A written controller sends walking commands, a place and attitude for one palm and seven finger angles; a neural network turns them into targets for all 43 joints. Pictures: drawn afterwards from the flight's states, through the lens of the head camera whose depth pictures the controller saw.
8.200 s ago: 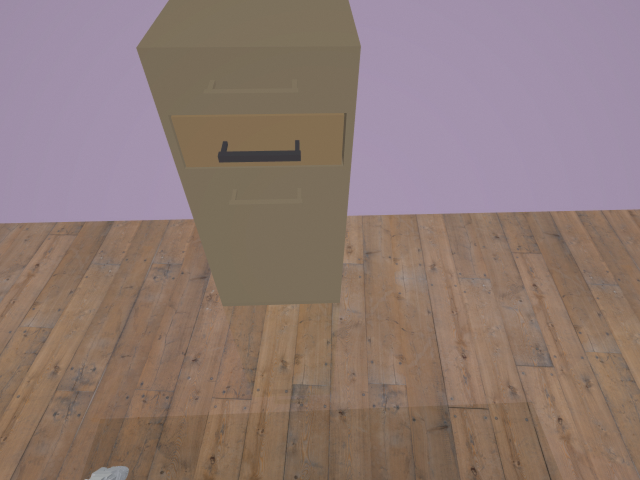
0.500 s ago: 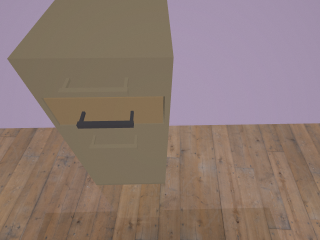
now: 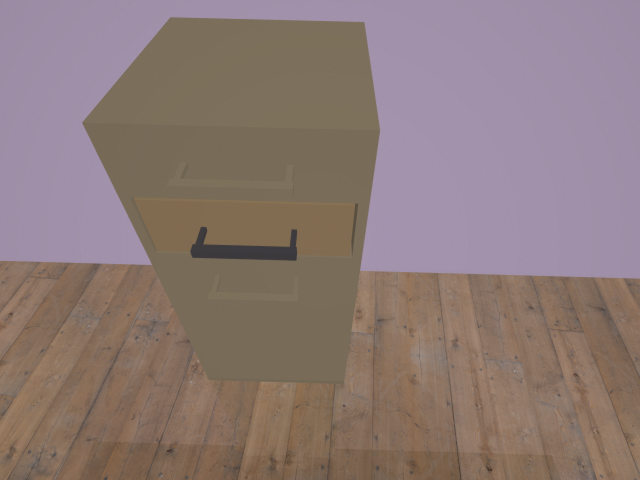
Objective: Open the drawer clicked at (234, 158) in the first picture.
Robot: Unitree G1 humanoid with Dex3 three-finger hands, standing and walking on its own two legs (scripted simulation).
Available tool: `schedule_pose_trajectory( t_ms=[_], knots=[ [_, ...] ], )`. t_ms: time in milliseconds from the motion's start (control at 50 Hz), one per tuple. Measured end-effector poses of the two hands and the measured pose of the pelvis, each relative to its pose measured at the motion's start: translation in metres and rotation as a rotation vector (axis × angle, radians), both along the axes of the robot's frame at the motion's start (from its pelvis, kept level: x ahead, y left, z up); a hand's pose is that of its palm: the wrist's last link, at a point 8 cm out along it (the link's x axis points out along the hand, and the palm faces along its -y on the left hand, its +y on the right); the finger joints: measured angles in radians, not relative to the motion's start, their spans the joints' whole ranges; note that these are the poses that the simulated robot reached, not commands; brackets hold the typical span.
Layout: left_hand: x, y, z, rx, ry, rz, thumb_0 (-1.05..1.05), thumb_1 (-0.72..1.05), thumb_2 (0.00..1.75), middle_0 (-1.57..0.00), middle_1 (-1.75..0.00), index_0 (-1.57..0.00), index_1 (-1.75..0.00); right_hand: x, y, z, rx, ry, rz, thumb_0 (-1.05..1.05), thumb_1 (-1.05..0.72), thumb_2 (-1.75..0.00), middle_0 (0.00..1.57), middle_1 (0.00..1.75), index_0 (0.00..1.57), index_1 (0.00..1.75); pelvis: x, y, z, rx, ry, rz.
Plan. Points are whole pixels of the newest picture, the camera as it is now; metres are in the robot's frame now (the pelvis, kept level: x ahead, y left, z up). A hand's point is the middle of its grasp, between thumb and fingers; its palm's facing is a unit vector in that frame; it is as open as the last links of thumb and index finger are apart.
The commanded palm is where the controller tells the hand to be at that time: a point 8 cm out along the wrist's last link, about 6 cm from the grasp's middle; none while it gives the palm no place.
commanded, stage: come to a stop and stand still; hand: left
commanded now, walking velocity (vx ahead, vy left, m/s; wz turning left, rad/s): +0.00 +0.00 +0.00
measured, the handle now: (246, 243) +0.51 +0.17 -0.05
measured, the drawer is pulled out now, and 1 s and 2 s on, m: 0.00 0.00 0.00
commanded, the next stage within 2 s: look again from close up in 1.46 s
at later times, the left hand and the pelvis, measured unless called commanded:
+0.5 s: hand out of the picture +0.04 +0.18 -0.17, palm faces +0.00 -0.98 -0.21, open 7.3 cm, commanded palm none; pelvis +0.03 +0.01 +0.01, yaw -2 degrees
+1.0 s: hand out of the picture +0.03 +0.14 -0.17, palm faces +0.02 -0.98 -0.18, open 7.3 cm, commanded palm none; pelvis +0.04 -0.02 +0.01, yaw -1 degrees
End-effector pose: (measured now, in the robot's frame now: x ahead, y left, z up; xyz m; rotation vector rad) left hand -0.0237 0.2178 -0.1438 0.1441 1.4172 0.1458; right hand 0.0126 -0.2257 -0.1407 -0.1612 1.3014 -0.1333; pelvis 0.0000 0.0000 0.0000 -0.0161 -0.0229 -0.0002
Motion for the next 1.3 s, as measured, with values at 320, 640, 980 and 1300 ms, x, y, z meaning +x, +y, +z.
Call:
schedule_pose_trajectory(
  t_ms=[320,640,980,1300],
  knots=[
    [0.04,0.022,0.011,0.035,-0.026,-0.015,0.01,0.9,0.9,-0.2,-0.3,-0.2,-0.3,-0.015,0.036,-0.009,0.057,0.09,-0.021,0.01,-0.92,-0.89,0.2,0.3,0.2,0.3,0.018,0.017,0.004,0.022,-0.003,-0.023],
    [0.057,0.0,0.008,0.016,-0.004,-0.019,0.01,0.93,0.9,-0.2,-0.3,-0.2,-0.3,-0.01,0.018,-0.006,0.036,0.137,-0.048,0.0,-0.91,-0.89,0.2,0.3,0.2,0.3,0.034,0.002,0.006,0.024,-0.002,-0.028],
    [0.049,-0.03,0.008,-0.006,0.027,0.005,0.01,0.92,0.9,-0.2,-0.3,-0.2,-0.3,0.013,-0.002,-0.004,0.038,0.119,-0.027,0.0,-0.91,-0.89,0.2,0.3,0.2,0.3,0.043,-0.02,0.008,0.023,0.003,-0.017],
    [0.046,-0.048,0.01,-0.005,0.017,0.019,0.01,0.92,0.9,-0.2,-0.3,-0.2,-0.3,0.009,-0.016,-0.003,0.048,0.14,-0.022,0.0,-0.91,-0.89,0.2,0.3,0.2,0.3,0.043,-0.039,0.01,0.025,0.005,-0.005]
  ],
)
